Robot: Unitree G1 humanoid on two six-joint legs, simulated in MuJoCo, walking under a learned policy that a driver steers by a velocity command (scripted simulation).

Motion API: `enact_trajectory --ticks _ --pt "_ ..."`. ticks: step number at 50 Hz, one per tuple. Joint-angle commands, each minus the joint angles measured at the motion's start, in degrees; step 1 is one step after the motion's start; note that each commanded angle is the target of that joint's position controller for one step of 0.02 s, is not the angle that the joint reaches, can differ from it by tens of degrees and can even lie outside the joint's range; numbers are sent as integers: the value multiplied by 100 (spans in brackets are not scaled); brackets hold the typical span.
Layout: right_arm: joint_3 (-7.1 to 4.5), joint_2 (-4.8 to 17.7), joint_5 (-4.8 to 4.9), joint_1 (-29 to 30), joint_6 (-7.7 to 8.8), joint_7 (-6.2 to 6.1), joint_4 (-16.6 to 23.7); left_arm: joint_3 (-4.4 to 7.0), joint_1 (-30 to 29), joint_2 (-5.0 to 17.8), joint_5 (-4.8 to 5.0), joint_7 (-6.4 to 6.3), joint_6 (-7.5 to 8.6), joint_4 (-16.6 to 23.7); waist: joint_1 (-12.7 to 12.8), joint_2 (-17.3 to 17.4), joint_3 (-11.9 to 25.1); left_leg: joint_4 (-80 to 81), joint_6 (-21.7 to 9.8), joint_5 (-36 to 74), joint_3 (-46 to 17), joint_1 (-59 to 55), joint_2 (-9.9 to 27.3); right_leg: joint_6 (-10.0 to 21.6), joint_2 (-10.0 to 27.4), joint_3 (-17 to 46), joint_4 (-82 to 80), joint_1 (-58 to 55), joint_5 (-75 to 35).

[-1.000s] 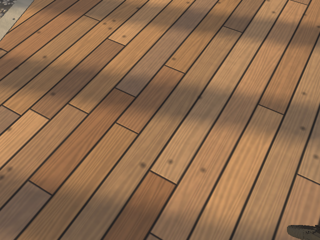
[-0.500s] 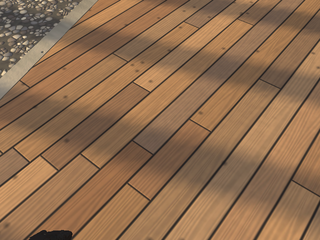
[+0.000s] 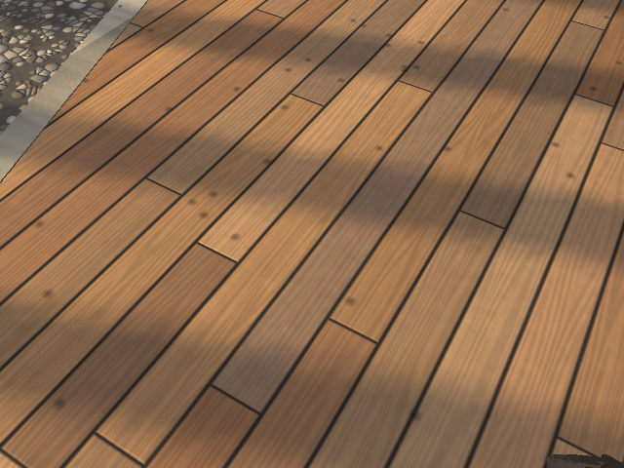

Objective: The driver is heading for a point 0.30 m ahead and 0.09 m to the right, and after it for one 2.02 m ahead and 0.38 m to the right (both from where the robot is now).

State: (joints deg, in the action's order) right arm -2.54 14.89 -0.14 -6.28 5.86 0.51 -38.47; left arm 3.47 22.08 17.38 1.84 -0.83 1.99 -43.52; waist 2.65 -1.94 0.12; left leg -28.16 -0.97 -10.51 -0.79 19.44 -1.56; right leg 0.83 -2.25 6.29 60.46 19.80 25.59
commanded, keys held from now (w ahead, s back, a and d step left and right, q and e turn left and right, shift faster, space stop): w+e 0.64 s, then w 0.02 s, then w+q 0.34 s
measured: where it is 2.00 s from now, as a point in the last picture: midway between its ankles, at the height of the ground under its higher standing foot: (417, 274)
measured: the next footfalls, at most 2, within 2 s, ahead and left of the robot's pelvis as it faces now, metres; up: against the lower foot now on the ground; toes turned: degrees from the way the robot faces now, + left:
right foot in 0.40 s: +0.34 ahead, -0.18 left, +0.00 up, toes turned -17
left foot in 0.90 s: +0.68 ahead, -0.09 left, +0.00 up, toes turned -24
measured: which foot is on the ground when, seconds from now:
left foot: down 0.00-0.40, up 0.42-0.88, down 0.90-1.00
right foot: up 0.00-0.38, down 0.40-0.92, up 0.94-1.00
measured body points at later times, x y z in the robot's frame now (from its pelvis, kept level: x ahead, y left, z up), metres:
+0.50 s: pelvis +0.25 -0.08 -0.01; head +0.29 -0.10 +0.43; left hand +0.51 +0.11 -0.09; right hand +0.23 -0.38 -0.13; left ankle +0.15 +0.11 -0.64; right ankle +0.30 -0.17 -0.73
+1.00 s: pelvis +0.54 -0.12 -0.01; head +0.57 -0.12 +0.44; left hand +0.72 +0.11 -0.12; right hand +0.60 -0.43 -0.09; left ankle +0.64 -0.07 -0.73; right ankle +0.36 -0.19 -0.66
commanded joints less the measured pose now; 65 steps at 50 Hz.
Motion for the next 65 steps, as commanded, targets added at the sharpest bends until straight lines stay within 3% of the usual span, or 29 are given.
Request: enact_trajectory --ticks 1,6,11,15,17,18,19,20,21,22,23,24,25,26,29,34,37,41,43,45,46,47,48,49,50,51,55,61,65 --pt "-193 556 -48 -666 -21 -23 -2 174 -427 598 -51 26 54 626 -476 837 -80 1500 -925 -300 -1917 -1889 1727 -92 727 99 678 2393 -588" --pt "-292 793 -25 -631 64 -40 -241 80 -801 232 -64 130 -37 898 -363 677 -211 1952 -1049 1009 -694 -1411 1635 -245 917 -78 -73 2265 -1349" --pt "-341 1065 24 -769 7 -71 -451 -14 -1573 127 -64 297 37 1123 -607 491 -328 1966 -865 1494 289 -1508 1504 -126 817 -432 -1652 1864 -2665" --pt "-400 1282 136 -1074 -100 -73 -648 -4 -2115 211 -41 417 26 1412 -697 483 -472 1741 -690 1888 615 -2095 1707 135 689 -693 -2306 1784 -2387" --pt "-446 1441 173 -1099 -176 -96 -672 74 -2029 372 -70 444 0 1485 -525 613 -289 1145 -565 3470 850 -2355 1734 358 398 -983 -2446 1322 -1812" --pt "-473 1536 189 -1105 -218 -121 -668 158 -1712 524 -91 435 -26 1445 -303 706 -27 520 -496 4446 980 -2396 1701 494 167 -1156 -2470 786 -1538" --pt "-464 1537 205 -1059 -260 -148 -648 303 -934 755 -83 400 -51 1262 165 635 393 -539 -360 4887 1168 -2113 1561 689 -85 -1257 -2762 -317 -1711" --pt "-386 1368 128 -1143 -248 -178 -591 497 84 1116 -57 300 -107 1001 632 345 911 -2042 -145 3988 1211 -994 1359 934 22 -783 -2866 -2043 -1887" --pt "-113 530 -161 -1649 -147 -104 -264 600 122 1818 3 209 -109 990 64 -1313 1350 -4219 230 -1325 1097 1644 395 1854 1618 2186 -3117 -4084 -1462" --pt "-98 827 -28 -1323 64 -25 -159 493 296 1550 -26 238 -13 1210 360 -998 2447 -5216 247 -2420 -319 2393 -50 2444 2253 4363 -4129 -4583 -411" --pt "-212 1206 212 -709 169 26 1 379 143 1174 -92 268 67 1122 498 -522 1669 -5195 148 -1855 -532 2899 284 2063 2038 3543 -4295 -4139 -571" --pt "-157 1111 215 -530 232 18 69 337 -118 1036 -85 259 111 1095 300 -233 1025 -4717 75 -1361 -457 2815 509 1856 1777 2791 -4308 -3302 -987" --pt "-159 1067 81 -517 241 -29 1 284 -522 886 -100 246 121 1137 29 116 632 -4205 105 -1069 -442 2466 695 1685 1541 2249 -4333 -2458 -1639" --pt "-199 1124 -7 -604 191 -47 -33 231 -787 750 -166 231 133 1213 -192 29 471 -3868 139 -876 -476 2027 812 1627 1372 1879 -4430 -1848 -2274" --pt "-175 950 -80 -729 12 -44 -80 225 -927 755 -164 170 169 1176 -410 -27 298 -3275 363 -645 -348 1546 787 1702 1205 1454 -4686 -948 -3004" --pt "-9 568 -68 177 -15 11 85 242 -636 845 -115 27 138 907 -88 -182 1 -1184 534 1279 -195 1166 518 1308 749 691 -4750 -401 -2443" --pt "15 594 43 593 38 107 145 221 -273 860 -105 53 178 652 185 -262 -105 -605 417 1957 -154 916 475 1202 958 703 -4760 -615 -2016" --pt "-35 781 81 864 53 182 323 235 -6 927 -120 85 151 377 261 -309 -310 -249 2 1098 -149 1436 469 1123 1467 889 -4458 -1687 -2439" --pt "-69 846 97 614 50 207 306 253 -56 972 -120 68 106 295 99 -377 -269 -129 -224 565 -12 1204 354 984 1531 761 -4155 -2043 -3371" --pt "-250 1154 55 -578 52 179 -7 194 -215 865 -162 21 60 336 -515 -172 590 1 -579 816 95 -566 158 687 1061 160 -2641 -1857 -5070" --pt "-352 1569 38 -1389 38 175 -81 88 -24 649 -298 -25 81 493 -693 558 1404 -134 -1083 1149 -1324 -2233 1097 409 631 -194 -944 -707 -3752" --pt "-427 1785 100 -1702 -13 223 -214 -15 451 285 -271 10 183 572 -488 1998 1740 681 -1884 -268 -3947 -3755 1993 -51 -276 -402 740 1447 161" --pt "-296 1278 220 -1729 -30 232 -185 29 48 697 -170 59 283 590 -713 1358 1489 1113 -1719 -1454 -4379 -3809 1995 -8 -9 176 1190 2181 497" --pt "-246 1103 164 -1385 -59 198 -98 80 -554 860 -48 105 357 731 -753 914 733 1210 -1522 -1298 -3672 -3160 1848 29 224 111 1143 2472 -14" --pt "-235 1080 82 -1186 -90 178 -24 56 -912 794 -108 105 419 805 -704 424 360 1272 -1436 -716 -3165 -2546 1625 44 388 3 897 2400 -350" --pt "-216 1021 55 -1044 -113 154 13 70 -1032 743 -218 100 456 855 -567 267 133 1345 -1419 -94 -2823 -2094 1451 4 527 -29 487 2264 -607" --pt "-200 972 72 -976 -134 44 44 53 -902 524 -300 81 384 846 -280 633 148 1565 -1470 1157 -2128 -1384 1073 -283 592 -186 -454 1720 -915" --pt "-283 1163 147 -1426 -249 -144 -187 -53 -2070 249 -246 104 413 1058 -629 657 -71 1500 -1124 1238 -1625 -738 657 -514 260 -264 -2508 1165 -2763" --pt "-290 1117 193 -1754 -348 -190 -321 -12 -2574 353 -165 193 499 1165 -743 694 -89 1151 -1016 902 -2084 -1057 790 -411 75 -135 -3181 816 -2887"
